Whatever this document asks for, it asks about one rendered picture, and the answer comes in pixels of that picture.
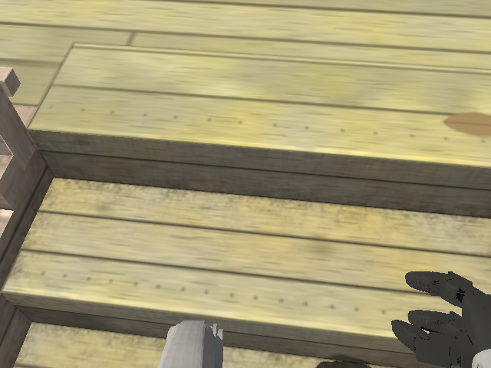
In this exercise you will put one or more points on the robot right forearm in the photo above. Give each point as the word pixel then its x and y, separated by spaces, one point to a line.
pixel 482 359

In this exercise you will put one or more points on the robot right hand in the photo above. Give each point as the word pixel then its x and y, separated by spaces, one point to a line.
pixel 453 340

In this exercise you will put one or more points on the left robot thigh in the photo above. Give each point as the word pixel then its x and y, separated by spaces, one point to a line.
pixel 193 344

